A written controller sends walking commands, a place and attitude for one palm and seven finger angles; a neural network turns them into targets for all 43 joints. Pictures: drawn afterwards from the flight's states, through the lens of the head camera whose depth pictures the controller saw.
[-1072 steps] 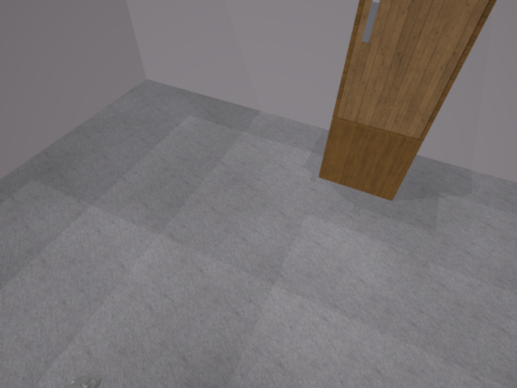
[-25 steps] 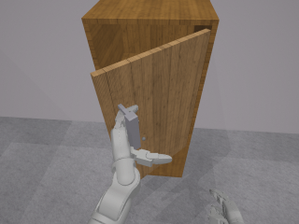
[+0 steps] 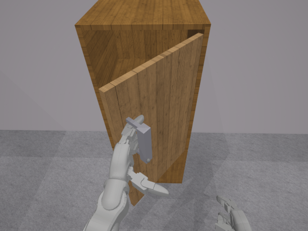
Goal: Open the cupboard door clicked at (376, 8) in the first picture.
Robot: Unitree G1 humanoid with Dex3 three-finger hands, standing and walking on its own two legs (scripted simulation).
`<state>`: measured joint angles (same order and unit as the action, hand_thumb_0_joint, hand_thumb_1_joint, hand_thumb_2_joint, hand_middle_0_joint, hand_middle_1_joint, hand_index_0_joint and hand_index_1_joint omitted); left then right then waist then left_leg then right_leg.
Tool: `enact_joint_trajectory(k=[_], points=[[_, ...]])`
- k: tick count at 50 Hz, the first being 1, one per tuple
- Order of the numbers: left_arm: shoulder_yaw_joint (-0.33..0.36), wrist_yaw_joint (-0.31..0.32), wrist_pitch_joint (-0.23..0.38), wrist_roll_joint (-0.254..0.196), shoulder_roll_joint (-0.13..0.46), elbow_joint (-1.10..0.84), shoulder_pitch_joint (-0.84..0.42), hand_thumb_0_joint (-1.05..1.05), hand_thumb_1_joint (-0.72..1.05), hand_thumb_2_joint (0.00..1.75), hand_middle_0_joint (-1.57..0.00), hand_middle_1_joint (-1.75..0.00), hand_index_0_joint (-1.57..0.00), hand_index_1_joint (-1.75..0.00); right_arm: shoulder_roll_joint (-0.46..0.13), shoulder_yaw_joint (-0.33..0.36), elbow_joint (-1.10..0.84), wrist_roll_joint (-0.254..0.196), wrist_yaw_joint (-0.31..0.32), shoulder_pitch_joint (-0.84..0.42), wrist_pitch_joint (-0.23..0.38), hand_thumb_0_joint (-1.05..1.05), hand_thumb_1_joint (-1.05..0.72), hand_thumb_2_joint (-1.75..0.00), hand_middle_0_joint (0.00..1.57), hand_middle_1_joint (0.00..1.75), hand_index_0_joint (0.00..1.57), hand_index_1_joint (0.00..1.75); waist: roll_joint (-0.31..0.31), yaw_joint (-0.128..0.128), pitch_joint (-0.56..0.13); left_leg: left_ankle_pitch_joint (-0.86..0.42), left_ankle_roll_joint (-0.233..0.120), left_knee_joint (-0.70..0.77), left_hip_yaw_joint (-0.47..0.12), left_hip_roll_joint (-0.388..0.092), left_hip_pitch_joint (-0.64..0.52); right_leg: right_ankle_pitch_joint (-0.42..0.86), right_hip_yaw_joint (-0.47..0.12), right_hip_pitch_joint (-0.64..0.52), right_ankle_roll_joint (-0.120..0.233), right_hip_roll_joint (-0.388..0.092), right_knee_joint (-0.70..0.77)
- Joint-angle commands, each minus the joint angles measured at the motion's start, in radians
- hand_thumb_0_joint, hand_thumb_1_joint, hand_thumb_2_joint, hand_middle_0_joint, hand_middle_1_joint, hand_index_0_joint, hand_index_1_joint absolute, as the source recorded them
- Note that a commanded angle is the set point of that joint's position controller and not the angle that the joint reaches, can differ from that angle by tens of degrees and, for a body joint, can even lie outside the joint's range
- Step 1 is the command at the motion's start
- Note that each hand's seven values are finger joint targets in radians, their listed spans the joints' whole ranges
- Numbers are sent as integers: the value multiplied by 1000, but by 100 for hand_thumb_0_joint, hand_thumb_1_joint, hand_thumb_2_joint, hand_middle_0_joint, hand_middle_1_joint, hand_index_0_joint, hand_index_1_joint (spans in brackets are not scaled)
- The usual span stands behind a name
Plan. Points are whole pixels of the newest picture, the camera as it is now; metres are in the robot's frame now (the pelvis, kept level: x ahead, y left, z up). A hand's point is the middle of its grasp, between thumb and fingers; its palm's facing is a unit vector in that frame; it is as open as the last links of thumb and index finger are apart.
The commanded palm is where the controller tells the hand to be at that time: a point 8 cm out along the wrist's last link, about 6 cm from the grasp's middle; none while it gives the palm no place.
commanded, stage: slide the hand sideways off the handle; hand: left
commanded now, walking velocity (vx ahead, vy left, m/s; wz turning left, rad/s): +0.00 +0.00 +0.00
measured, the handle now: (138, 140) +0.32 +0.06 +0.10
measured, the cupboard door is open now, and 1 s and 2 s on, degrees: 51 49 49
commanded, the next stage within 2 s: draw the hand back to the body in 0.72 s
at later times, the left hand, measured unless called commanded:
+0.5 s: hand (124, 179) +0.21 +0.08 +0.10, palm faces -0.02 -1.00 +0.00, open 16.0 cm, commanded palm +0.17 +0.14 +0.10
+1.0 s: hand (104, 183) +0.20 +0.12 +0.10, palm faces -0.01 -1.00 -0.05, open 16.3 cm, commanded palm +0.16 +0.18 +0.11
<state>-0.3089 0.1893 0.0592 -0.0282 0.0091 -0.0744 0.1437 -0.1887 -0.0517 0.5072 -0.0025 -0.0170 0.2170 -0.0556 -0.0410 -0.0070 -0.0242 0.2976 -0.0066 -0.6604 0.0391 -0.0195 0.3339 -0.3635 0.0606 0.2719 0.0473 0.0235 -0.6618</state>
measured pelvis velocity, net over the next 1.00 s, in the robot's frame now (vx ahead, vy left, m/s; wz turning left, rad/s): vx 0.02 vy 0.00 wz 0.02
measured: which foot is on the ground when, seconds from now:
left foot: down 0.00-1.00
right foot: down 0.00-1.00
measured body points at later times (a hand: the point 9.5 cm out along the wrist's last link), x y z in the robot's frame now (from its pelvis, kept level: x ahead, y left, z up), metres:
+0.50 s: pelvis +0.02 -0.01 -0.01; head +0.02 -0.03 +0.44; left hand +0.21 +0.13 +0.10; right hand +0.22 -0.21 -0.07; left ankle +0.04 +0.12 -0.72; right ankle +0.00 -0.09 -0.72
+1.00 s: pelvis +0.02 +0.00 -0.02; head +0.01 -0.02 +0.43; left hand +0.19 +0.17 +0.11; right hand +0.20 -0.22 -0.08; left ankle +0.04 +0.12 -0.72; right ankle +0.00 -0.09 -0.72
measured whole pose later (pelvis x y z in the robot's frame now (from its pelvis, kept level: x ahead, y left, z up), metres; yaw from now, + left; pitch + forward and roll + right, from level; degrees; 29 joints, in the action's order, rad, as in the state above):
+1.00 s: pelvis +0.02 +0.00 -0.02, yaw +1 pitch +3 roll -1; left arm -0.06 -0.07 0.14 -0.16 0.17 -0.44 0.57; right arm -0.23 -0.03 0.46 -0.03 0.04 0.28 0.14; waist -0.06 0.01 -0.08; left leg 0.38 0.00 -0.81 0.01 -0.02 0.48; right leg -0.45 0.09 0.39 0.05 0.02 -0.79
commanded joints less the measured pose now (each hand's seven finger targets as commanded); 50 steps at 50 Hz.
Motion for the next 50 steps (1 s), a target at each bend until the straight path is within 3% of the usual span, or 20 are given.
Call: enact_joint_trajectory(k=[1,4,8,9,13,15,21,23,28,31,34,37,40,45,50], points=[[78,-10,67,-6,14,-287,-123,0,-50,30,-15,-30,-15,-30,-77,31,-191,-3,14,-188,58,0,-90,-90,20,30,20,30,121,34,-83,-34,-27,83,-29,27,-105,17,-74,63,-24,-34,225],[81,-25,69,-16,14,-333,-76,0,-50,30,-15,-30,-15,-30,-78,33,-194,-3,16,-182,65,0,-90,-90,20,30,20,30,106,30,-88,-68,-27,83,-31,26,-117,78,-66,50,-24,-31,210],[102,-47,77,-19,28,-399,102,0,-50,30,-15,-30,-15,-30,-84,39,-208,-3,5,-156,72,0,-90,-90,20,30,20,30,77,45,-140,-155,-25,76,-28,23,-118,250,-40,10,-19,-19,141],[101,-53,80,-23,32,-417,129,0,-50,30,-15,-30,-15,-30,-85,39,-214,-3,2,-153,72,0,-90,-90,20,30,20,30,83,38,-131,-160,-26,72,-29,21,-108,273,-35,18,-22,-18,130],[118,-70,96,-13,65,-470,191,0,-50,30,-15,-30,-15,-30,-92,44,-227,0,1,-132,80,0,-90,-90,20,30,20,30,102,25,-116,-163,-31,45,-32,22,-89,294,-39,42,-27,-17,112],[125,-86,107,-22,72,-511,213,0,-50,30,-15,-30,-15,-30,-93,44,-238,1,3,-130,88,0,-90,-90,20,30,20,30,73,25,-126,-159,-30,34,-31,24,-80,296,-40,53,-28,-19,98],[166,-139,131,-54,103,-565,351,0,-50,30,-15,-30,-15,-30,-102,47,-252,-4,8,-91,116,0,-90,-90,20,30,20,30,91,24,-140,-179,-29,-1,-39,26,-37,368,-36,61,-38,-19,53],[166,-157,142,-62,109,-594,403,0,-50,30,-15,-30,-15,-30,-103,51,-261,-6,8,-81,129,0,-90,-90,20,30,20,30,62,25,-147,-187,-30,-20,-38,27,-29,384,-41,68,-40,-22,43],[205,-194,163,-84,141,-601,455,0,-50,30,-15,-30,-15,-30,-110,55,-265,-9,20,-60,157,0,-90,-90,20,30,20,30,114,16,-131,-138,-29,-52,-47,31,28,353,-60,99,-54,-31,38],[209,-223,180,-99,151,-627,452,0,-50,30,-15,-30,-15,-30,-115,56,-266,-11,29,-53,179,0,-90,-90,20,30,20,30,88,11,-129,-113,-30,-70,-51,34,46,305,-67,127,-56,-34,34],[249,-255,189,-120,183,-609,457,0,-50,30,-15,-30,-15,-30,-119,60,-255,-16,43,-50,200,0,-90,-90,20,30,20,30,104,9,-122,-81,-28,-95,-54,36,78,252,-104,138,-65,-48,58],[230,-274,202,-138,160,-606,424,0,-50,30,-15,-30,-15,-30,-120,59,-250,-19,51,-45,227,0,-90,-90,20,30,20,30,95,7,-120,-63,-28,-101,-59,38,78,191,-105,157,-63,-49,66],[235,-274,198,-140,176,-595,386,0,-50,30,-15,-30,-15,-30,-124,57,-240,-22,56,-48,246,0,-90,-90,20,30,20,30,84,4,-112,-43,-28,-101,-62,38,83,132,-109,174,-59,-51,77],[315,-250,166,-134,233,-594,392,0,-50,30,-15,-30,-15,-30,-119,55,-232,-27,63,-58,257,0,-90,-90,20,30,20,30,51,36,-118,-52,-30,-68,-58,33,64,107,-79,158,-42,-35,70],[335,-264,117,-166,227,-616,400,0,-50,30,-15,-30,-15,-30,-122,46,-228,-34,67,-66,268,0,-90,-90,20,30,20,30,58,42,-126,-69,-30,-37,-58,30,42,150,-50,131,-44,-24,69]])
